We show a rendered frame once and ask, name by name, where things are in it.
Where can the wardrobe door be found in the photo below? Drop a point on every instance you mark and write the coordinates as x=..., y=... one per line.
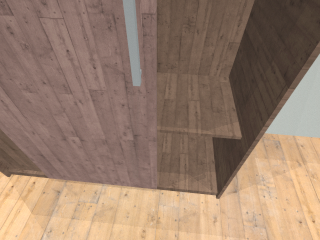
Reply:
x=13, y=156
x=67, y=98

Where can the handle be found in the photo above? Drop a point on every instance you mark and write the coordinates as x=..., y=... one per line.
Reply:
x=129, y=7

